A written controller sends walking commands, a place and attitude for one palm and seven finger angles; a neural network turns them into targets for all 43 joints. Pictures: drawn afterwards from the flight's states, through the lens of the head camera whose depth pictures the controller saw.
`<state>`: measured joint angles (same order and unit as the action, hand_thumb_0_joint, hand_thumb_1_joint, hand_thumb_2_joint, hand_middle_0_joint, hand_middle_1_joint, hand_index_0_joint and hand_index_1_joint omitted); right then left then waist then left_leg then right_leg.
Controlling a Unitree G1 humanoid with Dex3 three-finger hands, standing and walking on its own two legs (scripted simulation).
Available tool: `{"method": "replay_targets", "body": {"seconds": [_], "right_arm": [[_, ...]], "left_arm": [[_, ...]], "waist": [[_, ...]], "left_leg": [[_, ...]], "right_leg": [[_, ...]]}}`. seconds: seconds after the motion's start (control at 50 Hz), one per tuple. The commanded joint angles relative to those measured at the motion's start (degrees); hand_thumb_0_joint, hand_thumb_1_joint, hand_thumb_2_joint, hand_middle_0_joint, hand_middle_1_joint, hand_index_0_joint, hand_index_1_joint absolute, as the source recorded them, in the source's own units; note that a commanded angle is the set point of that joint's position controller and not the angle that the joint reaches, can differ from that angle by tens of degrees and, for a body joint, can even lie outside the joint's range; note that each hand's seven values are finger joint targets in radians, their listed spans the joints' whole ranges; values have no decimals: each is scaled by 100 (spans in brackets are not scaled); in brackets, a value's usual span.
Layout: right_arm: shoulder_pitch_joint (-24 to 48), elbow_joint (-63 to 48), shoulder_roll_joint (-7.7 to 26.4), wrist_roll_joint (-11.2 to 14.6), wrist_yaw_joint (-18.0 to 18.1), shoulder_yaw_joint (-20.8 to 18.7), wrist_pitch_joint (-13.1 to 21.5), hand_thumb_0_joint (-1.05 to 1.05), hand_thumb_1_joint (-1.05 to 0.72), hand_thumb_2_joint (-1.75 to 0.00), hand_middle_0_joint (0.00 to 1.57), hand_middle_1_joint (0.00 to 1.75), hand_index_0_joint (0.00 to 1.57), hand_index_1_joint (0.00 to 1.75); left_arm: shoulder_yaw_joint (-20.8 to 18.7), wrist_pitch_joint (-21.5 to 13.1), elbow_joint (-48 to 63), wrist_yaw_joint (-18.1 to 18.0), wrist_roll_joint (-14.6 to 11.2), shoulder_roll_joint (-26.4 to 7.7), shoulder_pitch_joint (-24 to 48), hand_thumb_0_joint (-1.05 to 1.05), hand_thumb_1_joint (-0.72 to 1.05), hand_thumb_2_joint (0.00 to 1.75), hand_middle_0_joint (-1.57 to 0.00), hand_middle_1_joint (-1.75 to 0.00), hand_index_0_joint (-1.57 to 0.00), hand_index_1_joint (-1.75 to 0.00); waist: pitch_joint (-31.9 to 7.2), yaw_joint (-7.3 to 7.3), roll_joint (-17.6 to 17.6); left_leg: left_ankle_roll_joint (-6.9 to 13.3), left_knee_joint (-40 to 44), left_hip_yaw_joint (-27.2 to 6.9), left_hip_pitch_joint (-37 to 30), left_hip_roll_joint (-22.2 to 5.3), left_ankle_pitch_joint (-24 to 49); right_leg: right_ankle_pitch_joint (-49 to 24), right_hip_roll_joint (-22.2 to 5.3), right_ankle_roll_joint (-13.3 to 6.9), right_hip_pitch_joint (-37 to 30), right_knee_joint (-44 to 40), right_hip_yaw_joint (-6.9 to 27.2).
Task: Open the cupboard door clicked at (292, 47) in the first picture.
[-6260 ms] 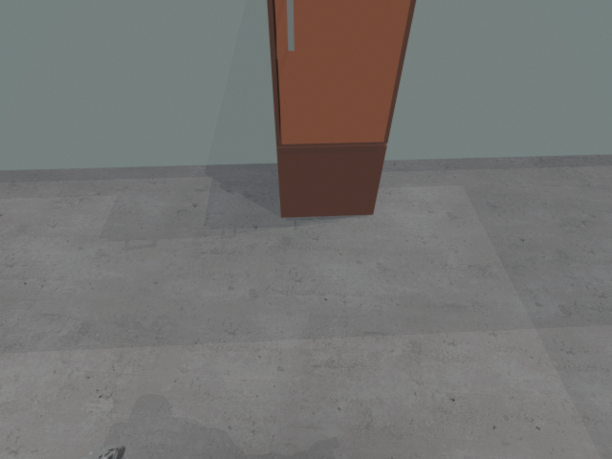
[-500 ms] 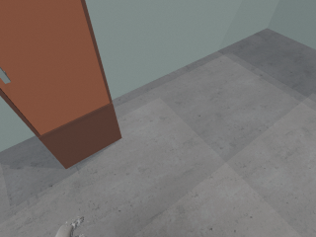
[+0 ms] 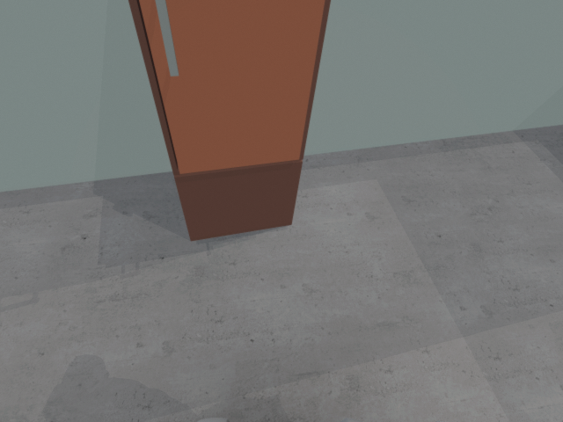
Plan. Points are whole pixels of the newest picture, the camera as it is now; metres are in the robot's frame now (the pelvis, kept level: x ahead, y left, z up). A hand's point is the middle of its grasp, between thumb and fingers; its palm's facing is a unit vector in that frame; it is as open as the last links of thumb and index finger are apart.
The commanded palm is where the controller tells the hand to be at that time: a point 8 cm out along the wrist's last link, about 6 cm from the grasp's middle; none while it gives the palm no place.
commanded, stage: turn to face it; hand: left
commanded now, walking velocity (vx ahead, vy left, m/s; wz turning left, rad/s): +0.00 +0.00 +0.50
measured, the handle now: (166, 30) +0.79 +0.30 +0.12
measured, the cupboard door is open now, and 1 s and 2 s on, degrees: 0 0 0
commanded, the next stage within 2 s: take the last steps up to it in 0.48 s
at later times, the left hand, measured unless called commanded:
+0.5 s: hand out of the picture +0.05 +0.18 -0.13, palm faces +0.23 -0.93 -0.28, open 7.4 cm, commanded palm none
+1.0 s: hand out of the picture -0.07 +0.17 -0.16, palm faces +0.32 -0.93 -0.16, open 7.4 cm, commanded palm none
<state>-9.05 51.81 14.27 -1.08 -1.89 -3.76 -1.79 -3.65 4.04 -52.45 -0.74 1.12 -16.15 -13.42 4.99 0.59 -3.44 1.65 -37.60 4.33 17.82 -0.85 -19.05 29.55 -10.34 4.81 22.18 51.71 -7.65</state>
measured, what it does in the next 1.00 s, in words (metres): steps on the spot, turning left: right foot, then left foot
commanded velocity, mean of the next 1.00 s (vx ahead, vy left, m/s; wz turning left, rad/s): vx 0.13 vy -0.06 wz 0.15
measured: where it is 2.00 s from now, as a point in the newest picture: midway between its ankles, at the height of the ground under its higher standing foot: (282, 374)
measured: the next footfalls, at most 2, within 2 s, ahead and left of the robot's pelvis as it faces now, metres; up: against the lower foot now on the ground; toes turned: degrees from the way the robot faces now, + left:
right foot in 0.42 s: +0.07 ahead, -0.12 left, +0.00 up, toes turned +8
left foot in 0.80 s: -0.05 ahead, +0.11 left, +0.00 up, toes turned +21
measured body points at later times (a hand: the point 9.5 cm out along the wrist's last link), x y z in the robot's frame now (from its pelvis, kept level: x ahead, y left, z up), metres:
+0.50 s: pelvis -0.01 -0.03 +0.01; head +0.01 -0.06 +0.46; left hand +0.04 +0.23 -0.11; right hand +0.10 -0.26 -0.15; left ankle -0.02 +0.09 -0.68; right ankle +0.03 -0.13 -0.72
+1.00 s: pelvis +0.02 -0.01 +0.02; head +0.01 +0.01 +0.47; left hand -0.08 +0.22 -0.14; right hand +0.06 -0.23 -0.13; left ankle -0.08 +0.10 -0.72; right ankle +0.08 -0.13 -0.66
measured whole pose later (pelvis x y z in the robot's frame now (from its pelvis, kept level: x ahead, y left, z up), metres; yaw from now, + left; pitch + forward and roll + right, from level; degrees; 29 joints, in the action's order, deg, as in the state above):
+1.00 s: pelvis +0.02 -0.01 +0.02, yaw +16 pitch -1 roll +0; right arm -20.8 61.3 7.3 -1.9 1.0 -1.2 2.0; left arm -3.2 2.3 -62.8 2.3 1.7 -12.5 -19.9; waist 0.6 0.1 -1.9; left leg -1.6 -20.9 4.3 3.1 -3.6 -16.8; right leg 16.9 -4.7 1.5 28.5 56.5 -4.1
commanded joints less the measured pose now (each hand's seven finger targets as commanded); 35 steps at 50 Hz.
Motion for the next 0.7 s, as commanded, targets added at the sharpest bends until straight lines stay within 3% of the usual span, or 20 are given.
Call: {"method": "replay_targets", "body": {"seconds": [0.0,0.02,0.06,0.14,0.24,0.3,0.34,0.36,0.38,0.4,0.42,0.44,0.46,0.48,0.52,0.56,0.64,0.68], "right_arm": [[-359,-217,1146,-21,242,-234,133,0,-90,-90,20,30,20,30],[-199,-290,1047,-13,246,-198,159,0,-90,-90,20,30,20,30],[-213,-288,1022,4,256,-177,171,0,-90,-90,20,30,20,30],[-383,-221,1018,-4,258,-190,134,0,-90,-90,20,30,20,30],[-405,-203,964,-35,249,-204,81,0,-90,-90,20,30,20,30],[-235,-233,959,-45,244,-211,49,0,-90,-90,20,30,20,30],[-181,-230,900,-15,232,-203,45,0,-90,-90,20,30,20,30],[-144,-225,798,24,216,-191,50,0,-90,-90,20,30,20,30],[-279,-230,503,81,185,-149,64,0,-90,-90,20,30,20,30],[-282,-377,211,88,166,-82,66,0,-90,-90,20,30,20,30],[-143,-384,498,22,194,-188,-44,0,-90,-90,20,30,20,30],[-88,-276,496,7,182,-215,-109,0,-90,-90,20,30,20,30],[-155,-122,464,4,143,-220,-140,0,-90,-90,20,30,20,30],[-321,-7,418,-10,110,-209,-151,0,-90,-90,20,30,20,30],[-441,86,339,-3,82,-189,-159,0,-90,-90,20,30,20,30],[-329,98,288,-4,91,-150,-153,0,-90,-90,20,30,20,30],[-88,112,93,-43,87,-43,-22,0,-90,-90,20,30,20,30],[-172,185,1,-37,95,-4,80,0,-90,-90,20,30,20,30]], "left_arm": [[-140,-214,580,3,-29,-368,572,0,90,90,-20,-30,-20,-30],[-138,-224,483,24,-21,-389,374,0,90,90,-20,-30,-20,-30],[-122,-213,408,20,-30,-390,269,0,90,90,-20,-30,-20,-30],[-85,-199,449,-11,-37,-343,426,0,90,90,-20,-30,-20,-30],[-49,-218,535,-46,-52,-233,551,0,90,90,-20,-30,-20,-30],[-27,-256,480,-76,-80,-152,276,0,90,90,-20,-30,-20,-30],[-31,-322,388,-91,-85,-176,-28,0,90,90,-20,-30,-20,-30],[-45,-369,335,-112,-75,-253,-242,0,90,90,-20,-30,-20,-30],[-96,-440,314,-146,-15,-569,-291,0,90,90,-20,-30,-20,-30],[-171,-470,348,-160,53,-981,-302,0,90,90,-20,-30,-20,-30],[-213,-449,405,-164,9,-1009,-325,0,90,90,-20,-30,-20,-30],[-189,-426,439,-168,8,-846,-11,0,90,90,-20,-30,-20,-30],[-137,-421,478,-156,3,-670,232,0,90,90,-20,-30,-20,-30],[-91,-433,509,-140,3,-521,434,0,90,90,-20,-30,-20,-30],[-71,-458,473,-142,21,-408,420,0,90,90,-20,-30,-20,-30],[-70,-466,368,-140,35,-432,159,0,90,90,-20,-30,-20,-30],[-68,-514,-70,-78,80,-452,-482,0,90,90,-20,-30,-20,-30],[-62,-524,-268,-45,90,-480,-670,0,90,90,-20,-30,-20,-30]], "waist": [[-612,-280,1418],[-701,-169,1317],[-805,-170,1172],[-748,-255,974],[-681,-289,1139],[-730,-157,1191],[-781,-11,1062],[-874,105,825],[-917,100,-53],[-712,107,-1316],[-710,208,-1185],[-471,74,-885],[-256,-45,-501],[-189,-171,-336],[-235,-179,-519],[-269,-47,-614],[-313,216,-785],[-378,258,-768]], "left_leg": [[739,1732,-1837,-1052,-1494,3055],[674,1701,-1633,-1074,-1352,3156],[690,1673,-1523,-1240,-1224,3396],[822,1770,-1866,-1327,-1270,3082],[892,1756,-2227,-1133,-1232,2812],[848,1607,-2359,-789,-1141,2871],[669,1336,-2304,-460,-939,2783],[458,1074,-2175,-116,-758,2281],[94,359,-1718,644,-290,1210],[-294,-762,-750,1419,509,-963],[-298,-1802,-945,1180,298,-1471],[-279,-2477,-1015,1167,225,-1221],[-290,-2889,-934,1185,122,-817],[-338,-3053,-833,1151,59,-455],[-414,-2955,-676,1036,-4,-220],[-466,-2502,-573,946,-31,-297],[-416,-929,-193,698,-141,-593],[-311,-219,10,272,-98,-733]], "right_leg": [[-372,235,30,1267,1547,712],[-547,258,54,1134,1479,674],[-619,362,91,974,1195,664],[-577,500,103,865,680,689],[-407,662,24,470,-116,708],[-537,831,-75,-223,-962,632],[-1223,895,-108,-923,-2000,566],[-1810,773,-133,-1526,-2773,619],[-1929,-38,-365,-2221,-3352,1440],[-2550,-1383,-1034,-2205,-3610,2721],[-2452,-1745,-1430,-1401,-3738,2808],[-2045,-1402,-1480,-1004,-3779,2599],[-1768,-1081,-1367,-770,-3751,2112],[-1733,-811,-1231,-704,-3688,1618],[-1770,-639,-1109,-688,-3683,1222],[-1827,-631,-1150,-872,-3683,1194],[-754,-593,-1209,-1344,-3955,1367],[-453,-574,-1283,-1292,-3967,1415]]}}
